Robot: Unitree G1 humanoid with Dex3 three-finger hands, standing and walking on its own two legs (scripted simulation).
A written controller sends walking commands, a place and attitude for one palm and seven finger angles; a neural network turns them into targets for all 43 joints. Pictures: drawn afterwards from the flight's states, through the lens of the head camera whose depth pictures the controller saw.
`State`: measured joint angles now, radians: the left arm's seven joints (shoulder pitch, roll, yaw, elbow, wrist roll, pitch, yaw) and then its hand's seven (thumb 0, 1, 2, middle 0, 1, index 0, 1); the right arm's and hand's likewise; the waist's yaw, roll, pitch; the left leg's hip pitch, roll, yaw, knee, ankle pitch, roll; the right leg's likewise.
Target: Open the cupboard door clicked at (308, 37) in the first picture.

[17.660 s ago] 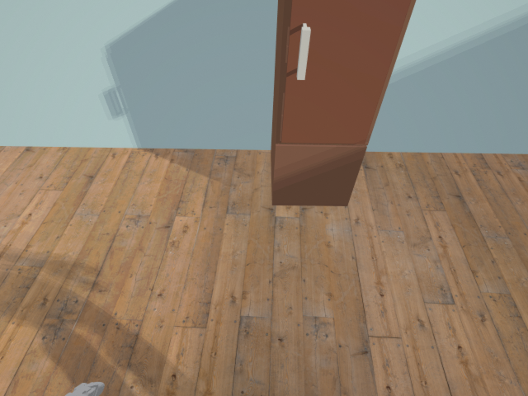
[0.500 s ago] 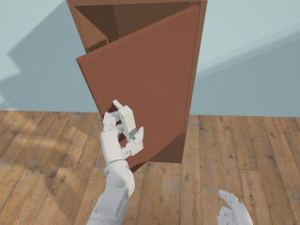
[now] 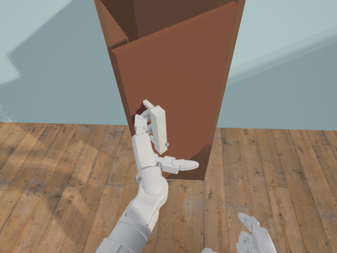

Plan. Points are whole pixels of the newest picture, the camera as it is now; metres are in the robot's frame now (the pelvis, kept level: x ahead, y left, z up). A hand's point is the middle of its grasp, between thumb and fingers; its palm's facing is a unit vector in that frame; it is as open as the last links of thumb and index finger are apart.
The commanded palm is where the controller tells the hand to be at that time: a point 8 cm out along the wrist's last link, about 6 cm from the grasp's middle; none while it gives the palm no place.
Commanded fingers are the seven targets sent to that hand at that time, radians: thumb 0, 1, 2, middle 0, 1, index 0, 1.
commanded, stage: open thumb and fingers to let go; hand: left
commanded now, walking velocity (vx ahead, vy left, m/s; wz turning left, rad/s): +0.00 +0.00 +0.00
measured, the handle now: (154, 127) +0.41 +0.06 +0.08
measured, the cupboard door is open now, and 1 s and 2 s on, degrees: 43 46 46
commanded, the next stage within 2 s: slide the hand sideways off the handle in 0.04 s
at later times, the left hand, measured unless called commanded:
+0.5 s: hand (165, 154) +0.32 +0.02 +0.08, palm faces -0.11 -0.99 +0.00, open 16.5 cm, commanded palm +0.29 +0.06 +0.08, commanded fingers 0.00 -0.50 0.30 -0.15 -0.30 -0.15 -0.30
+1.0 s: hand (147, 174) +0.27 +0.06 +0.08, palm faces -0.06 -1.00 -0.01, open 16.3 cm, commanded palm +0.24 +0.12 +0.08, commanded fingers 0.00 -0.50 0.30 -0.15 -0.30 -0.15 -0.30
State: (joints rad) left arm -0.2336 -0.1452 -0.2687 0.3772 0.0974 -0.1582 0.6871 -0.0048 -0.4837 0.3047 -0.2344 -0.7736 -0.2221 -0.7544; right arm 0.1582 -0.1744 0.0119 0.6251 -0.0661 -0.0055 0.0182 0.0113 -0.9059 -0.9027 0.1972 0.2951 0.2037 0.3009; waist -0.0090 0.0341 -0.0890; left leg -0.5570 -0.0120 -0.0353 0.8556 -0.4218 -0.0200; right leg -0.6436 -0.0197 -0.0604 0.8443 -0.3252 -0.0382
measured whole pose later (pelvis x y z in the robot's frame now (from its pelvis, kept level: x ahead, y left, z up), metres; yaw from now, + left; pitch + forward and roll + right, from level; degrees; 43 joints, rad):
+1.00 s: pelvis +0.04 +0.00 +0.00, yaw +0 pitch +7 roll +0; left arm 0.35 0.03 -0.27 -0.19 0.02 -0.21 0.10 -0.01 -0.50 0.30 -0.16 -0.30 -0.15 -0.30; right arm 0.23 -0.20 0.03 0.43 -0.02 -0.05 0.01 0.01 -0.91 -0.90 0.20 0.30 0.20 0.30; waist 0.02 0.03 -0.07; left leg -0.51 -0.01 -0.03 0.87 -0.50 -0.01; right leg -0.61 -0.02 -0.05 0.88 -0.40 -0.03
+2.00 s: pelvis +0.04 +0.03 +0.00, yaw +0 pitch +3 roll -1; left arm 0.53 0.24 0.05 -0.47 -0.13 -0.07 -0.07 -0.01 -0.43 0.33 -0.15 -0.30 -0.15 -0.30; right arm 0.28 -0.23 0.07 0.46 0.02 -0.18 -0.07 0.01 -0.90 -0.90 0.20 0.30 0.21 0.30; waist 0.04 0.05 -0.09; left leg -0.42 -0.01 -0.03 0.86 -0.50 0.01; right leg -0.49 -0.01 -0.06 0.81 -0.38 0.00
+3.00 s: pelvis +0.05 +0.02 +0.05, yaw -2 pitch -5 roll -1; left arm 0.46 0.33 0.33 -0.40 -0.03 -0.10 0.11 0.02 0.88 0.89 -0.21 -0.30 -0.21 -0.30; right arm 0.19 -0.22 0.03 0.65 -0.01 -0.14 -0.08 0.01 -0.90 -0.90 0.20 0.30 0.21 0.30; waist 0.08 0.06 0.03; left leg -0.03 0.00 -0.01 0.41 -0.30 0.01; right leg -0.11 0.00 -0.03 0.38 -0.19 0.00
